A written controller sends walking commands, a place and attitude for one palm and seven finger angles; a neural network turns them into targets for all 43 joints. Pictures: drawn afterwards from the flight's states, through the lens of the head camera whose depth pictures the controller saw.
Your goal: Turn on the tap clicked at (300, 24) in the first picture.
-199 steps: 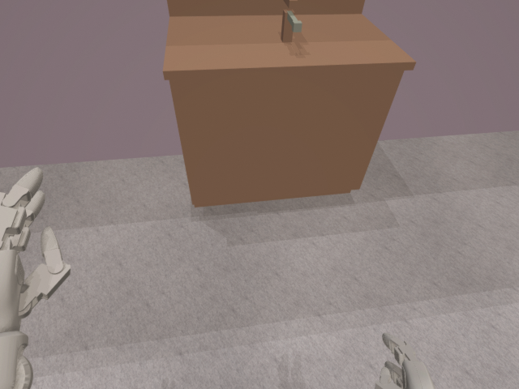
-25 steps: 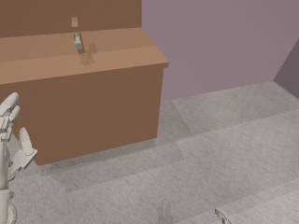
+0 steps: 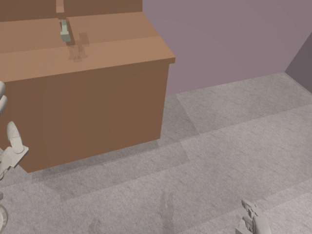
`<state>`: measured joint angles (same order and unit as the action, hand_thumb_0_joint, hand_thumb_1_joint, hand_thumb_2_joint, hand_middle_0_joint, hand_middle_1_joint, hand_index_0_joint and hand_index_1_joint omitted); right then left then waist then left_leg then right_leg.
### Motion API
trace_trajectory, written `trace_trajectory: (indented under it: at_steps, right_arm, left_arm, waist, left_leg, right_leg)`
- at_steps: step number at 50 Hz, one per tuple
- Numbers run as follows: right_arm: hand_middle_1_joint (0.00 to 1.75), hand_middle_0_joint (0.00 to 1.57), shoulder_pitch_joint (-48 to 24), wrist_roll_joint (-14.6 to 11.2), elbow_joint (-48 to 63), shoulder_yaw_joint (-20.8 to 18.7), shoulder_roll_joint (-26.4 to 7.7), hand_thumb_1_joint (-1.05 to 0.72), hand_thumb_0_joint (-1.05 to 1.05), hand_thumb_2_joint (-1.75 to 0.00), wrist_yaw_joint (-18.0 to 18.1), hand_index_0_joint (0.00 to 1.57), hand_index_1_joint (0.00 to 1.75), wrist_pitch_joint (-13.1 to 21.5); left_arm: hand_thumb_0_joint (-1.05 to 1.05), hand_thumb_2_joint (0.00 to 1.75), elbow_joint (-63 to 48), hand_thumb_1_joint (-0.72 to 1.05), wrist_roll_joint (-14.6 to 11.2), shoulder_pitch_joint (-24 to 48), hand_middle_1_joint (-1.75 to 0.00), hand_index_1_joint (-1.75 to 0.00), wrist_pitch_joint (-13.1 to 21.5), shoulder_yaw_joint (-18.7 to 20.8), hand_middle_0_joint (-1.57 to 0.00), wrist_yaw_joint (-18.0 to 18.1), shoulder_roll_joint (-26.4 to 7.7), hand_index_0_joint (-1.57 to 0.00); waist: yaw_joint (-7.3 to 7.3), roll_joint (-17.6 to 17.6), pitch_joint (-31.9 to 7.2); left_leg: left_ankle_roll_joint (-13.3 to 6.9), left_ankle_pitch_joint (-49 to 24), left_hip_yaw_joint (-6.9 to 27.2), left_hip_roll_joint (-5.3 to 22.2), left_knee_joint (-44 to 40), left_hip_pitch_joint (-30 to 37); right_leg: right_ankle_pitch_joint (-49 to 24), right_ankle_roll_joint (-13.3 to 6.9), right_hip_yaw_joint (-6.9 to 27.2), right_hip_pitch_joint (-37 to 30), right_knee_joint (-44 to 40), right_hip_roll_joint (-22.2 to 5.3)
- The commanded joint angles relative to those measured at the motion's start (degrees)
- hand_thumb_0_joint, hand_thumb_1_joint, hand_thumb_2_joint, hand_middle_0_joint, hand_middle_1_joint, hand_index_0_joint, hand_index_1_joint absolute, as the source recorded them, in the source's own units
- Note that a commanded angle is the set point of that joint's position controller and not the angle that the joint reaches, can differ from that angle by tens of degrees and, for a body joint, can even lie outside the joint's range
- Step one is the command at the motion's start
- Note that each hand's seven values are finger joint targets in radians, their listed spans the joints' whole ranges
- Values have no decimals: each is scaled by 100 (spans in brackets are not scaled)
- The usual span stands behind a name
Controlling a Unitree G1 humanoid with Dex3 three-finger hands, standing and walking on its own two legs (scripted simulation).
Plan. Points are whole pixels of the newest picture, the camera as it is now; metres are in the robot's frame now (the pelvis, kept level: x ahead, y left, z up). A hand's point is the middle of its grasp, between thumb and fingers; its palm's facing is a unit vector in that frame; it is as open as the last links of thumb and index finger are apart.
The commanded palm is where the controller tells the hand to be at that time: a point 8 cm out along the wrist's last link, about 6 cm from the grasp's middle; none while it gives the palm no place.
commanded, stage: take the last steps up to it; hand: left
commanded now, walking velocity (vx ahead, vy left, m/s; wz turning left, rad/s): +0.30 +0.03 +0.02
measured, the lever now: (65, 36) +0.74 +0.38 +0.11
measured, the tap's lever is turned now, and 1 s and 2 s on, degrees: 0 0 0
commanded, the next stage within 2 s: come to a stop and stand still in 1.20 s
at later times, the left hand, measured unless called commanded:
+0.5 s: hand (65, 105) +0.32 +0.21 +0.19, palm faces +0.42 -0.80 -0.44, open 7.4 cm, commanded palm +0.27 +0.26 +0.19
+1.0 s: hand (92, 71) +0.45 +0.19 +0.19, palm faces +0.45 -0.77 -0.45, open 7.4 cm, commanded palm +0.38 +0.23 +0.19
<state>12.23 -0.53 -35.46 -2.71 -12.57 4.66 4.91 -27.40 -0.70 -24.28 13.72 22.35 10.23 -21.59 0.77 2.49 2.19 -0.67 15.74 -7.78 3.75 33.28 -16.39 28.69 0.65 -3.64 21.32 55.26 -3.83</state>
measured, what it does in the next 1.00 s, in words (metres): walks ahead: right foot, then left foot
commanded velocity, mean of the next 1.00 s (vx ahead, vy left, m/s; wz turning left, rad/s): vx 0.28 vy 0.05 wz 0.02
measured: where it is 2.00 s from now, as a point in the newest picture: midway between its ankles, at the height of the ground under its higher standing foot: (158, 223)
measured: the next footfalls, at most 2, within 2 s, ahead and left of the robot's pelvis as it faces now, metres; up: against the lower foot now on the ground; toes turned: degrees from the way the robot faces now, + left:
right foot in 0.22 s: +0.14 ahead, -0.12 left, +0.00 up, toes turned -9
left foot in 0.56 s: +0.23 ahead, +0.13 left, +0.00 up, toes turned +10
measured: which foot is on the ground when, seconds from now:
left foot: down 0.00-0.24, up 0.26-0.54, down 0.56-0.84, up 0.86-1.00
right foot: up 0.00-0.20, down 0.22-0.56, up 0.58-0.80, down 0.82-1.00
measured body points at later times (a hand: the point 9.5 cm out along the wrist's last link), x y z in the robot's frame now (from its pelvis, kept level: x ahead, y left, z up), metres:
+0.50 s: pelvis +0.11 -0.02 +0.01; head +0.15 -0.03 +0.46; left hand +0.30 +0.25 +0.21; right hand +0.28 -0.27 -0.09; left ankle +0.17 +0.13 -0.70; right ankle +0.10 -0.12 -0.73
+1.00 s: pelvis +0.23 -0.05 +0.01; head +0.26 -0.07 +0.45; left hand +0.42 +0.23 +0.21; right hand +0.39 -0.27 -0.11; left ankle +0.22 +0.09 -0.67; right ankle +0.24 -0.14 -0.73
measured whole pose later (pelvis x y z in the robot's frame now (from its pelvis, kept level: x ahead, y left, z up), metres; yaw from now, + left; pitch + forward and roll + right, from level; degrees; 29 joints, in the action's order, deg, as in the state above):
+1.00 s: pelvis +0.23 -0.05 +0.01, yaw +1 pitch +0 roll +2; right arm 10.6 -0.4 -39.1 0.4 -11.5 3.0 3.3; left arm -26.7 -0.8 -25.3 13.8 21.2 9.0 -19.1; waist -0.6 -1.3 4.1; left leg 1.6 23.4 -4.4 3.6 58.8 -27.0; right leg 17.1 -2.4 -8.6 15.1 32.4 -3.8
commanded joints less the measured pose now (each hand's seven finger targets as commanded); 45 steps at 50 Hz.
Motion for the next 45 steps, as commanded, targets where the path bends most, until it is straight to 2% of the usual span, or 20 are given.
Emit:
trace_trajectory:
  at_steps: [1, 9, 10, 12, 13, 16, 18, 22, 26, 27, 28, 29, 30, 32, 35, 39, 40, 42, 43, 45]
  right_arm:
    - [30, 20, -344, -16, 738, -105, -573, -90, 0, -90, -108, 20, 30, 427]
    - [30, 20, -455, 35, 758, 34, -492, -90, 0, -90, -50, 20, 30, 325]
    - [30, 20, -485, 18, 749, 34, -454, -90, 0, -90, -48, 20, 30, 290]
    - [30, 20, -660, 0, 897, 82, -324, -90, 0, -90, -85, 20, 30, 265]
    - [30, 20, -597, 25, 765, -39, -472, -90, 0, -90, -129, 20, 30, 304]
    - [30, 20, -691, 33, 605, 107, -344, -90, 0, -90, -168, 20, 30, 123]
    - [30, 20, -736, 53, 669, 100, -376, -90, 0, -90, -116, 20, 30, 103]
    - [30, 20, -667, 91, 909, 89, -296, -90, 0, -90, -79, 20, 30, 153]
    - [30, 20, -409, 58, 989, -35, -426, -90, 0, -90, 23, 20, 30, 164]
    - [30, 20, -344, 26, 1027, -74, -552, -90, 0, -90, 35, 20, 30, 167]
    - [30, 20, -360, -10, 1040, -116, -682, -90, 0, -90, 31, 20, 30, 166]
    - [30, 20, -370, -15, 1058, -85, -622, -90, 0, -90, -8, 20, 30, 180]
    - [30, 20, -466, 25, 968, -36, -550, -90, 0, -90, -3, 20, 30, 214]
    - [30, 20, -477, -28, 894, -74, -523, -90, 0, -90, -48, 20, 30, 284]
    - [30, 20, -410, -37, 884, -62, -534, -90, 0, -90, -122, 20, 30, 400]
    - [30, 20, -407, -4, 854, 16, -489, -90, 0, -90, -99, 20, 30, 438]
    - [30, 20, -424, -16, 846, 17, -450, -90, 0, -90, -74, 20, 30, 395]
    - [30, 20, -535, -10, 948, 110, -225, -90, 0, -90, -70, 20, 30, 330]
    - [30, 20, -641, 13, 856, 1, -446, -90, 0, -90, -103, 20, 30, 384]
    - [30, 20, -597, 22, 644, 87, -333, -90, 0, -90, -118, 20, 30, 316]
  left_arm:
    - [0, 90, -1743, 90, 28, 166, -30, -30, 370, 357, -20, -43, -830, -20]
    - [0, 90, -1060, 90, -41, -20, -30, -30, 165, 506, -20, -33, -825, -20]
    - [0, 90, -977, 90, -18, 78, -30, -30, 157, 558, -20, -30, -907, -20]
    - [0, 90, -822, 90, -61, 308, -30, -30, 107, 721, -20, -27, -1188, -20]
    - [0, 90, -999, 90, -118, 555, -30, -30, 206, 685, -20, -73, -1164, -20]
    - [0, 90, -1124, 90, -29, 275, -30, -30, 319, 673, -20, -119, -1069, -20]
    - [0, 90, -1214, 90, -24, 147, -30, -30, 356, 592, -20, -84, -969, -20]
    - [0, 90, -1626, 90, -54, 7, -30, -30, 318, 615, -20, 59, -951, -20]
    - [0, 90, -1521, 90, -72, 143, -30, -30, 252, 529, -20, 123, -897, -20]
    - [0, 90, -1593, 90, -84, 344, -30, -30, 283, 430, -20, 109, -839, -20]
    - [0, 90, -1522, 90, -102, 441, -30, -30, 307, 447, -20, 108, -812, -20]
    - [0, 90, -1080, 90, -109, 355, -30, -30, 352, 387, -20, 63, -775, -20]
    - [0, 90, -966, 90, -88, 365, -30, -30, 330, 525, -20, 24, -1000, -20]
    - [0, 90, -1392, 90, -63, 408, -30, -30, 367, 448, -20, -43, -942, -20]
    - [0, 90, -1748, 90, -109, -20, -30, -30, 338, 351, -20, -49, -714, -20]
    - [0, 90, -1338, 90, -82, -65, -30, -30, 248, 529, -20, 20, -841, -20]
    - [0, 90, -1198, 90, -61, 39, -30, -30, 223, 571, -20, 30, -900, -20]
    - [0, 90, -1026, 90, -56, 294, -30, -30, 143, 711, -20, 60, -1195, -20]
    - [0, 90, -1063, 90, -134, 601, -30, -30, 172, 733, -20, 25, -1203, -20]
    - [0, 90, -1034, 90, -107, 376, -30, -30, 281, 727, -20, -35, -1121, -20]
  waist:
    - [-37, -1519, -638]
    - [-72, -1251, -743]
    - [-115, -792, -867]
    - [-194, 1604, -799]
    - [-150, 1237, -697]
    - [-95, 275, -592]
    - [-53, 411, -588]
    - [-230, 474, -906]
    - [-84, -22, -839]
    - [3, -645, -865]
    - [20, -1735, -892]
    - [22, -1869, -787]
    - [32, -1942, -634]
    - [-25, -1470, -542]
    - [-84, -1731, -729]
    - [-136, -1478, -762]
    - [-147, -994, -814]
    - [-183, 1559, -681]
    - [-221, 1428, -551]
    - [-117, 569, -433]
  left_leg:
    - [-1086, -1507, 1739, 1493, -1436, 1444]
    - [-504, -834, 581, 1032, -560, 129]
    - [-390, -535, 370, 832, 268, -324]
    - [21, 1657, 213, -245, 3246, -2387]
    - [97, 1380, 883, -30, 3817, -2301]
    - [221, 748, 872, 321, 3570, -2194]
    - [192, 549, 607, 330, 2567, -1652]
    - [92, 282, -88, 37, 608, -688]
    - [28, -444, -244, -76, -747, 736]
    - [-187, -403, 397, 329, -1006, 1215]
    - [-696, -910, 1939, 1331, -1263, 1845]
    - [-1180, -764, 3061, 1976, -1722, 1651]
    - [-1437, -324, 3304, 2176, -1849, 1390]
    - [-1406, -637, 2573, 1930, -1551, 1324]
    - [-982, -1028, 1157, 1362, -1455, 743]
    - [-534, -257, 516, 1048, -744, 77]
    - [-368, 197, 304, 852, -102, -275]
    - [78, 1789, -70, -279, 2709, -2209]
    - [124, 1512, 685, -54, 3439, -2313]
    - [232, 973, 883, 161, 3774, -2445]
  right_leg:
    - [-305, 64, -16, 1581, 399, -152]
    - [-1316, 37, -807, -1181, -2621, 343]
    - [-1375, -114, -400, -1800, -2945, 83]
    - [-1408, -1205, 3306, -2449, -3985, -2085]
    - [-699, -1254, 3385, -1948, -4258, -2169]
    - [-1684, -1128, 1599, -1592, -3893, -1744]
    - [-2433, -978, 908, -1263, -3816, -1548]
    - [-2567, -933, 484, -1544, -3503, -1348]
    - [-1680, -528, 251, -1011, -2638, -874]
    - [-1372, -336, 46, -502, -1780, -579]
    - [-452, -43, -329, 610, -528, 46]
    - [795, -40, -99, 1138, 510, 233]
    - [626, -28, 237, 1492, 1013, -6]
    - [231, 22, 355, 1717, 851, -210]
    - [-391, 54, -165, 662, -390, -88]
    - [-1063, 87, -748, -903, -2265, 269]
    - [-1199, 16, -535, -1417, -2753, 162]
    - [-1265, -1005, 2938, -2120, -3965, -1819]
    - [-984, -1209, 3439, -1738, -4239, -2082]
    - [-2301, -1303, 2514, -1815, -3891, -1900]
